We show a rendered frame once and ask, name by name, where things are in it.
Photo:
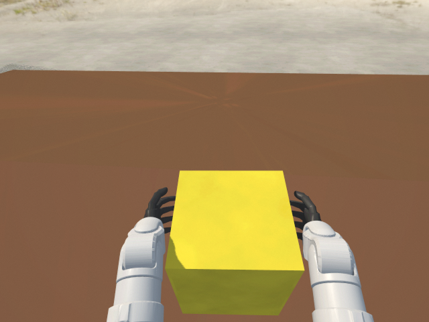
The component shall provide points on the carton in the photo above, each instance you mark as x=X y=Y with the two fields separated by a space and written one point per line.
x=233 y=247

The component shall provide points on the robot left hand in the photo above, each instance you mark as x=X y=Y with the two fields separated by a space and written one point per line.
x=154 y=205

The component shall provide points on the right robot forearm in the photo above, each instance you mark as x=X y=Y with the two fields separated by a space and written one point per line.
x=333 y=276

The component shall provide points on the left robot forearm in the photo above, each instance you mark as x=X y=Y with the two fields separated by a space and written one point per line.
x=140 y=275

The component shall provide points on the robot right hand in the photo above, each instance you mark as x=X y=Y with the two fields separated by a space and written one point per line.
x=309 y=211

